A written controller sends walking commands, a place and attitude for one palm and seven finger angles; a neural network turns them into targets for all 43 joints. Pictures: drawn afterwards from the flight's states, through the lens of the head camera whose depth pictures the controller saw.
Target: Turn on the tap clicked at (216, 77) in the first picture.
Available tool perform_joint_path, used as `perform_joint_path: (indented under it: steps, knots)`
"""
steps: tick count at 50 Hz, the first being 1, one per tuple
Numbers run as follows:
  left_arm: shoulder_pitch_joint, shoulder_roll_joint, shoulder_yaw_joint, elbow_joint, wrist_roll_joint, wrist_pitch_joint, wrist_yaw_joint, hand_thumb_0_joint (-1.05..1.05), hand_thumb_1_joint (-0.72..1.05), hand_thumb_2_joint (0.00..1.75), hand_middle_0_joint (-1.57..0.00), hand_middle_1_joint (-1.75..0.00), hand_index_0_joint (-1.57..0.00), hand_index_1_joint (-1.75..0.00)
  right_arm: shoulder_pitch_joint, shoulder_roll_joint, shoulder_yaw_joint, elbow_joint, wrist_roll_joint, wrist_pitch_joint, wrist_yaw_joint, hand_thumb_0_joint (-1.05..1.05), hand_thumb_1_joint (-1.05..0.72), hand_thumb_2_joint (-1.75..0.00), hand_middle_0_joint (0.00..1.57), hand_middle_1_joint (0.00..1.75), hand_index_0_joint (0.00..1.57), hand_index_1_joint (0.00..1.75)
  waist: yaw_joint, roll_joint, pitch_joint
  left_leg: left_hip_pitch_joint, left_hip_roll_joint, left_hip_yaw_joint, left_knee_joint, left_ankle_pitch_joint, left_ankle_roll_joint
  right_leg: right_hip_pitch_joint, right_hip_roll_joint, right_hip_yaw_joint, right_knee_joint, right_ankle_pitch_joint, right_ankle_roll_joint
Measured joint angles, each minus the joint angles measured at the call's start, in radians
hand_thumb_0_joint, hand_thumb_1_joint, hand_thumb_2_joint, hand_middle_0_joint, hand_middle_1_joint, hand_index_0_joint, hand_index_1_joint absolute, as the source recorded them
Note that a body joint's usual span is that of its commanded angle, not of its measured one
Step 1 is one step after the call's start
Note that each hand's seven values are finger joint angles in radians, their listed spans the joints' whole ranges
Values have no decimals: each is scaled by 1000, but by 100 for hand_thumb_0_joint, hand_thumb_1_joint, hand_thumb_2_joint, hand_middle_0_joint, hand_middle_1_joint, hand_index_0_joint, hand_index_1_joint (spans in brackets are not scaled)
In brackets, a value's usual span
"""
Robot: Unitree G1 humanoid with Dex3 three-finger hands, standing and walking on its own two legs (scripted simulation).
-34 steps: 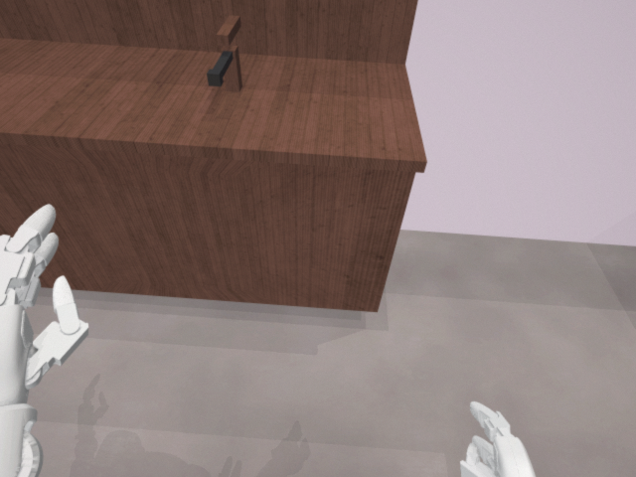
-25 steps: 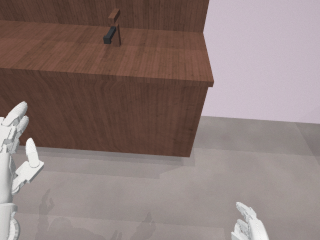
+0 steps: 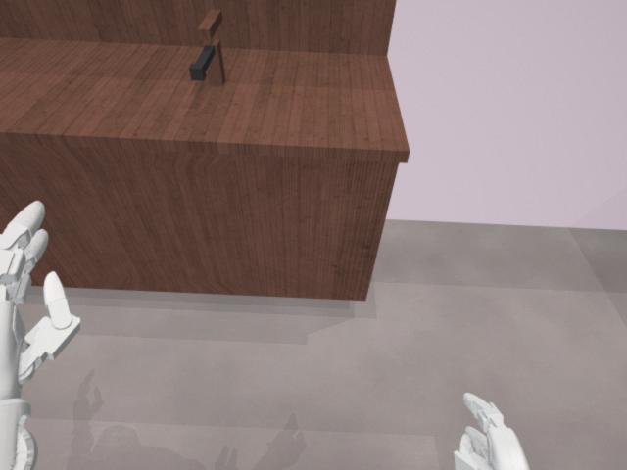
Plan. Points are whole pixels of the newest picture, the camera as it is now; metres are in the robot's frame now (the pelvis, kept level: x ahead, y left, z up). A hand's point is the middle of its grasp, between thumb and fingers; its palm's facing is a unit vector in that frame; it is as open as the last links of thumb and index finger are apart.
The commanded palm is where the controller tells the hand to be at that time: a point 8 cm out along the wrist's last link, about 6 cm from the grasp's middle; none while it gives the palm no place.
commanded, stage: turn to face it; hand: left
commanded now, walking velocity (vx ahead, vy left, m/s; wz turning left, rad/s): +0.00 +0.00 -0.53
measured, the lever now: (197, 72) +0.88 +0.35 +0.09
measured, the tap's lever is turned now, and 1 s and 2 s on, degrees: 0 0 0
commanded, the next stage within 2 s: take the last steps up to it in 0.74 s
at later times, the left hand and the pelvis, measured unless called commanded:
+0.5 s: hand (121, 301) +0.23 +0.22 +0.15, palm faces +0.32 -0.85 -0.42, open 7.4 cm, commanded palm +0.19 +0.25 +0.18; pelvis -0.01 +0.00 -0.02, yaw -8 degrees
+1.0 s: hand (140, 303) +0.22 +0.19 +0.17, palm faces +0.20 -0.90 -0.40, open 7.4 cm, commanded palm +0.19 +0.24 +0.18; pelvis -0.03 +0.01 +0.00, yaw -15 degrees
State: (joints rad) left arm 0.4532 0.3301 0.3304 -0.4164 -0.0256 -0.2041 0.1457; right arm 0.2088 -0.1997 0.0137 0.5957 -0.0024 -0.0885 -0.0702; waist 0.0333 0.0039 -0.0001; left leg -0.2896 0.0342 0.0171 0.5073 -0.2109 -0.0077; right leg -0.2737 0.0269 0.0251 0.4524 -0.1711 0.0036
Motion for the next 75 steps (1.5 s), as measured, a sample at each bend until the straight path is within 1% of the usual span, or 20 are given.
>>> perform_joint_path:
  steps: [6, 17, 23, 27, 29, 32, 34, 37, 40, 45, 47, 51, 54, 57, 60, 64, 67, 70, 73, 75]
  knots:
    - [-30, -2, 7, -17, -2, 8, 5, 1, 89, 90, -21, -31, -21, -30, -19, 9, -3, -24, 4, 2, 6, 1, -90, -90, 20, 30, 20, 30, 4, -17, 16, -33, 16, 42, 56, -27, -4, -67, 17, 42, 92, -28, -4]
    - [5, 10, 18, -81, -8, -13, -2, 1, 89, 89, -21, -31, -22, -30, -2, -12, -27, -24, 1, 29, 15, 1, -90, -90, 20, 30, 20, 30, -30, -17, 10, -82, 39, 88, 136, -70, -8, -141, 42, 87, 180, -57, -9]
    - [23, 37, 56, -65, -17, -15, -1, 1, 89, 89, -21, -31, -22, -30, 21, -11, -32, -21, 11, 31, 1, 1, -90, -90, 20, 30, 20, 30, -34, -27, 18, -75, 33, 121, 134, -72, 2, -158, 38, 117, 207, -65, 3]
    - [23, 38, 68, -43, -24, -8, 2, 1, 89, 89, -21, -31, -21, -30, 27, 7, -22, -19, 15, 10, -1, 1, -90, -90, 20, 30, 20, 30, -12, -27, 27, -61, 49, 154, 168, -98, -3, -166, 6, 50, 304, -180, 18]
    - [13, 20, 57, -36, -21, 0, 4, 1, 89, 90, -21, -31, -21, -30, 26, 14, -15, -15, 14, -4, 6, 1, -90, -90, 20, 30, 20, 30, -1, -8, 32, -55, 72, 163, 196, -116, -13, -149, 0, 16, 295, -145, 8]
    - [-35, -14, 13, -30, -7, 2, 1, 1, 89, 90, -21, -31, -21, -30, 23, 13, -10, -5, 13, -14, 18, 1, -90, -90, 20, 30, 20, 30, -11, 28, 38, -71, 90, 127, 250, -167, -30, -134, 18, -17, 288, -125, -42]
    - [-59, -30, -13, -34, -1, 0, -2, 1, 89, 90, -21, -31, -21, -30, 8, 9, -11, 10, 7, -7, 23, 1, -90, -90, 20, 30, 20, 30, -11, 22, 34, -112, 48, 73, 364, -250, -35, -144, 16, -9, 275, -119, -55]
    - [-34, -24, -13, -39, -2, -17, -7, 1, 89, 89, -21, -31, -21, -30, -20, 3, -10, 16, -1, 12, 27, 1, -90, -90, 20, 30, 20, 30, -26, 9, 29, -146, -1, 25, 494, -245, -42, -145, 19, 20, 203, -62, -54]
    - [20, 18, 16, -39, -5, -32, -14, 1, 89, 89, -21, -31, -22, -30, -23, 2, -11, 0, 0, 32, 23, 1, -90, -90, 20, 30, 20, 30, -45, -12, 13, -110, -19, 16, 414, -238, -36, -145, 21, 46, 130, -9, -50]
    - [43, 54, 46, -69, -5, -39, -8, 1, 89, 89, -22, -31, -22, -30, -2, -31, -23, -22, 2, 32, 14, 1, -90, -90, 20, 30, 20, 30, -47, -18, 0, 42, -14, 21, 45, -163, -4, -156, 38, 53, 76, 40, -32]
    - [29, 56, 43, -70, -5, -38, -3, 1, 89, 89, -21, -31, -22, -30, 3, -28, -28, -8, 4, 32, 6, 1, -91, -90, 20, 30, 20, 30, -39, -44, 10, 67, -27, 33, 16, -105, 2, -151, 27, 62, 104, 2, -21]
    - [58, 29, 33, -45, 13, -27, 7, 1, 89, 89, -21, -31, -22, -30, 54, -14, -26, 11, -1, 15, -2, 1, -91, -90, 20, 30, 20, 30, -44, -23, -52, 97, -5, 35, 18, -126, 14, -160, 12, -24, 329, -197, -2]
    - [49, 12, 22, -14, 23, -23, 12, 1, 89, 89, -21, -31, -21, -30, 88, -4, -20, 31, -1, -6, -2, 1, -90, -90, 20, 30, 20, 30, -44, 7, -86, 108, 15, 26, 28, -142, 7, -98, -13, -94, 311, -236, 9]
    - [9, 15, 20, 21, 28, -27, 14, 1, 89, 90, -21, -31, -21, -30, 89, 4, -8, 43, -2, -12, 0, 1, -90, -90, 20, 30, 20, 30, -41, 18, -82, 83, 21, 28, 104, -186, -7, 2, -34, -130, 124, -164, -5]
    - [-72, -2, -14, 72, 34, -30, 1, 1, 89, 90, -21, -31, -21, -30, 56, -5, -17, 78, -2, 4, 7, 1, -90, -90, 20, 30, 20, 30, -52, 46, -38, -24, 19, 0, 352, -249, 8, -4, -35, -161, 165, -138, -37]
    - [-37, -16, -27, 57, 28, -43, -19, 1, 89, 89, -21, -31, -21, -30, 32, -18, -24, 94, -4, 33, 20, 1, -90, -90, 20, 30, 20, 30, -54, 23, -3, -162, 5, 9, 575, -205, 1, 21, -62, -142, 126, -137, -29]
    - [41, 11, -1, -10, 25, -61, -22, 1, 89, 89, -21, -31, -22, -30, 32, -16, -28, 76, -5, 37, 20, 1, -90, -90, 20, 30, 20, 30, -63, -8, 21, -187, 38, 26, 462, -153, 2, 45, -81, -127, 79, -115, -15]
    - [66, 42, 25, -80, 23, -71, -10, 1, 88, 89, -22, -31, -22, -30, 46, -19, -36, 58, -8, 21, 12, 1, -90, -90, 20, 30, 20, 30, -49, -40, 45, -137, 57, 45, 247, -102, 11, 61, -105, -117, 79, -126, 4]
    - [55, 44, 37, -122, 18, -81, 5, 1, 88, 89, -22, -31, -22, -30, 62, -41, -50, 41, -8, -1, -1, 1, -90, -90, 20, 30, 20, 30, -36, -29, 46, -42, 52, 69, 56, -50, 14, 63, -121, -113, 137, -175, 32]
    - [22, 47, 53, -111, 12, -86, 13, 1, 88, 89, -21, -31, -22, -30, 46, -32, -60, 45, -4, -8, -11, 1, -90, -90, 20, 30, 20, 30, -27, -46, 52, -34, 30, 92, 76, -3, 6, 34, -145, -84, 246, -252, 25]
